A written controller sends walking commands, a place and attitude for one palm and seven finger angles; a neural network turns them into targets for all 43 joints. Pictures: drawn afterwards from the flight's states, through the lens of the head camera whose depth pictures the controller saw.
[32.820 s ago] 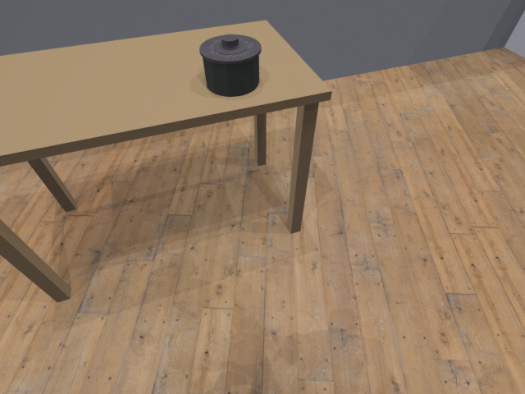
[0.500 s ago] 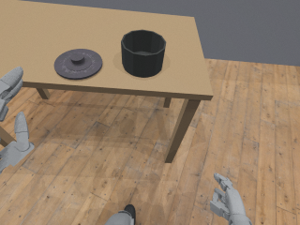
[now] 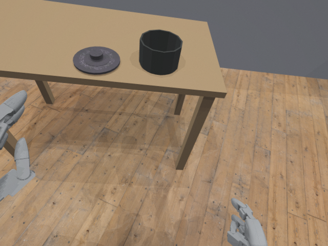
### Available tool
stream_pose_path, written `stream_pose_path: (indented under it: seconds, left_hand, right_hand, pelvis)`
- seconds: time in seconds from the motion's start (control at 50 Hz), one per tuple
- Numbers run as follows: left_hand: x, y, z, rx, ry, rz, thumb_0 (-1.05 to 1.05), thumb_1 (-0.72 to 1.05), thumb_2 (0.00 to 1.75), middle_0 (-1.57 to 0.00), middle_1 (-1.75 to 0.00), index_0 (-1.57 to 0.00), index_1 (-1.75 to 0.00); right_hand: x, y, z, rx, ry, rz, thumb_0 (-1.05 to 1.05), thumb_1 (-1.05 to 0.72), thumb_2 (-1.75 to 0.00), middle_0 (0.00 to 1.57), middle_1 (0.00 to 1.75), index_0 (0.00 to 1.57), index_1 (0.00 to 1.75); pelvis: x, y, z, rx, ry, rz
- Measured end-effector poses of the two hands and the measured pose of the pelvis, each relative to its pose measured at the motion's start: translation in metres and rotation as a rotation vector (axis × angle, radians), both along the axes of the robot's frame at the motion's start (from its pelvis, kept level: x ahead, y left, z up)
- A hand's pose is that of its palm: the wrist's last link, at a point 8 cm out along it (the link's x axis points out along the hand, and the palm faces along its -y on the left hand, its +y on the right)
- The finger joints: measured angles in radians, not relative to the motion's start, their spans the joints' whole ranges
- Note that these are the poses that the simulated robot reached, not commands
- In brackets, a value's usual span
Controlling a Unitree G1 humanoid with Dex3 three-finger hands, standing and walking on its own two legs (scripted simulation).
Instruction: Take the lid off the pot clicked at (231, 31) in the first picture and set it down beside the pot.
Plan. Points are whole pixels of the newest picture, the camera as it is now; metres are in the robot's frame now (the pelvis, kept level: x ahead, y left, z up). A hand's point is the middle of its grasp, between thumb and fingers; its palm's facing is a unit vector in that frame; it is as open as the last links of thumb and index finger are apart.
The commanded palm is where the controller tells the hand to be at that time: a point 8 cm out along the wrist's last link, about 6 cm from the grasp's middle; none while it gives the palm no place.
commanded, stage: stop stepping back and stand still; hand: left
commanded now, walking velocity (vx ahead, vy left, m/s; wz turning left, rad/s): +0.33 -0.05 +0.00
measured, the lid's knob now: (96, 54) +0.75 +0.29 +0.01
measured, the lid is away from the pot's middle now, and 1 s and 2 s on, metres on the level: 0.25 0.25 0.25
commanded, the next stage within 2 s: let the arm hang, fingers relaxed in 1.00 s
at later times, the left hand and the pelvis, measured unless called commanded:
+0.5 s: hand (11, 174) +0.19 +0.26 +0.17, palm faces +0.34 -0.82 -0.47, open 7.4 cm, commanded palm none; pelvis +0.00 +0.02 -0.01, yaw +2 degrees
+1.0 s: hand out of the picture +0.02 +0.25 -0.18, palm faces +0.13 -0.97 -0.22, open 7.2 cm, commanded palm none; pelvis +0.04 +0.04 -0.01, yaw +7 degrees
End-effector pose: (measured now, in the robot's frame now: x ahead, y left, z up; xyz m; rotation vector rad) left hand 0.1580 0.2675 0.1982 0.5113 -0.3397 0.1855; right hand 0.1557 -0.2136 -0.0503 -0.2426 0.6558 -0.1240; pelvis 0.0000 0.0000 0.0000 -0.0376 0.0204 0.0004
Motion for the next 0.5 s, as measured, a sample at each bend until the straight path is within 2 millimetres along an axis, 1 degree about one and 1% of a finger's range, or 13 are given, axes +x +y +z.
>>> stream_pose_path:
  seconds: [0.06, 0.12, 0.16, 0.22, 0.26, 0.3, 0.34, 0.38, 0.42, 0.46, 0.48, 0.5]
  left_hand:
    - [-0.019, -0.005, 0.016, 0.078, -0.047, -0.005, 0.02, 0.89, 0.90, -0.21, -0.30, -0.22, -0.31]
    - [-0.030, 0.003, 0.027, 0.100, -0.093, 0.059, 0.02, 0.88, 0.90, -0.22, -0.30, -0.22, -0.31]
    - [-0.036, 0.013, 0.029, 0.082, -0.118, 0.116, 0.01, 0.88, 0.90, -0.22, -0.30, -0.22, -0.31]
    - [-0.039, 0.030, 0.021, 0.011, -0.142, 0.186, 0.01, 0.88, 0.90, -0.21, -0.30, -0.22, -0.31]
    - [-0.036, 0.040, 0.007, -0.054, -0.133, 0.222, 0.01, 0.89, 0.90, -0.21, -0.30, -0.22, -0.31]
    - [-0.029, 0.047, -0.010, -0.120, -0.114, 0.235, 0.01, 0.89, 0.90, -0.21, -0.30, -0.21, -0.31]
    - [-0.020, 0.049, -0.026, -0.159, -0.096, 0.217, 0.01, 0.89, 0.90, -0.21, -0.30, -0.21, -0.31]
    - [-0.011, 0.046, -0.034, -0.161, -0.059, 0.191, 0.02, 0.89, 0.90, -0.20, -0.30, -0.21, -0.31]
    - [-0.006, 0.041, -0.031, -0.122, -0.029, 0.152, 0.02, 0.89, 0.90, -0.21, -0.30, -0.21, -0.31]
    - [-0.004, 0.034, -0.019, -0.058, -0.017, 0.118, 0.02, 0.89, 0.90, -0.21, -0.30, -0.21, -0.31]
    - [-0.005, 0.031, -0.011, -0.019, -0.018, 0.105, 0.02, 0.89, 0.90, -0.21, -0.30, -0.21, -0.31]
    - [-0.003, 0.029, -0.012, 0.027, -0.011, 0.088, 0.02, 0.89, 0.90, -0.21, -0.30, -0.21, -0.31]
  right_hand:
    - [-0.008, 0.009, -0.007, 0.035, 0.000, 0.015, 0.02, -0.90, -0.90, 0.20, 0.30, 0.21, 0.30]
    - [-0.013, 0.010, -0.018, 0.049, 0.019, 0.014, 0.02, -0.90, -0.90, 0.21, 0.30, 0.21, 0.30]
    - [-0.016, 0.007, -0.024, 0.052, 0.035, 0.004, 0.02, -0.90, -0.90, 0.21, 0.30, 0.21, 0.30]
    - [-0.022, -0.001, -0.027, 0.032, 0.067, -0.015, 0.02, -0.90, -0.90, 0.21, 0.30, 0.21, 0.30]
    - [-0.025, -0.006, -0.026, 0.007, 0.079, -0.029, 0.02, -0.90, -0.90, 0.21, 0.30, 0.21, 0.30]
    - [-0.025, -0.010, -0.024, -0.033, 0.074, -0.039, 0.02, -0.90, -0.90, 0.21, 0.30, 0.21, 0.30]
    - [-0.022, -0.012, -0.026, -0.071, 0.054, -0.045, 0.02, -0.90, -0.90, 0.20, 0.30, 0.21, 0.30]
    - [-0.020, -0.009, -0.024, -0.069, 0.045, -0.057, 0.02, -0.90, -0.90, 0.20, 0.30, 0.20, 0.30]
    - [-0.018, -0.003, -0.020, -0.050, 0.031, -0.055, 0.02, -0.90, -0.90, 0.20, 0.30, 0.20, 0.30]
    - [-0.016, 0.005, -0.019, -0.023, 0.026, -0.037, 0.02, -0.90, -0.90, 0.20, 0.30, 0.20, 0.30]
    - [-0.014, 0.009, -0.020, -0.008, 0.029, -0.024, 0.02, -0.90, -0.90, 0.20, 0.30, 0.20, 0.30]
    - [-0.011, 0.012, -0.025, 0.011, 0.031, 0.001, 0.02, -0.90, -0.90, 0.20, 0.30, 0.20, 0.30]
  pelvis:
    - [-0.006, -0.002, -0.003, 0.012, -0.001, 0.001]
    - [-0.013, -0.001, -0.003, -0.003, -0.018, 0.022]
    - [-0.015, 0.001, -0.004, 0.000, -0.025, 0.021]
    - [-0.013, 0.005, -0.004, 0.021, -0.036, 0.010]
    - [-0.010, 0.009, -0.004, 0.027, -0.035, 0.014]
    - [-0.008, 0.016, -0.008, 0.019, -0.036, 0.031]
    - [-0.009, 0.023, -0.017, 0.003, -0.036, 0.048]
    - [-0.012, 0.025, -0.018, 0.028, -0.047, 0.030]
    - [-0.010, 0.023, -0.016, 0.044, -0.042, 0.021]
    - [-0.007, 0.020, -0.012, 0.043, -0.032, 0.028]
    - [-0.005, 0.020, -0.011, 0.040, -0.027, 0.030]
    - [-0.003, 0.020, -0.012, 0.039, -0.019, 0.038]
